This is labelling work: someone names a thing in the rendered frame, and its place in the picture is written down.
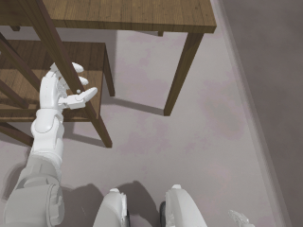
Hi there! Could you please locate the left robot shin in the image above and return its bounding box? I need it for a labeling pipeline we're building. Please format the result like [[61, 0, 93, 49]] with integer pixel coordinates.
[[109, 188, 127, 227]]

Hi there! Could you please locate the robot left forearm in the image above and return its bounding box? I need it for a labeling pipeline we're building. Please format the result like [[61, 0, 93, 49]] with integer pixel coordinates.
[[3, 108, 64, 224]]

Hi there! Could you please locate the right robot hand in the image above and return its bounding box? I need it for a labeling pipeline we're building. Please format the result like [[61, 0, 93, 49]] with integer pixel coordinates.
[[228, 210, 255, 227]]

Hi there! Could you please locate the right robot thigh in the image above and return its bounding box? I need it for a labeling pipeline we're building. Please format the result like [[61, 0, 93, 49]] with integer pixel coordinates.
[[165, 188, 207, 227]]

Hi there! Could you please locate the robot left upper arm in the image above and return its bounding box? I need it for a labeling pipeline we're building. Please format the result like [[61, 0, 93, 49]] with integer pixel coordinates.
[[0, 183, 65, 227]]

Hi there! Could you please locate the table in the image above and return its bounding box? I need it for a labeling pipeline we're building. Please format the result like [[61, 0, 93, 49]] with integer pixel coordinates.
[[0, 0, 217, 116]]

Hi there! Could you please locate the chair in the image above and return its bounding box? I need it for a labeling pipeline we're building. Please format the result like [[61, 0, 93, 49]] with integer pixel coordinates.
[[0, 0, 116, 148]]

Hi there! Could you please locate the left robot hand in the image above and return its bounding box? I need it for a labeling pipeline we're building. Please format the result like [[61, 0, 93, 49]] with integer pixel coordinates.
[[39, 62, 98, 113]]

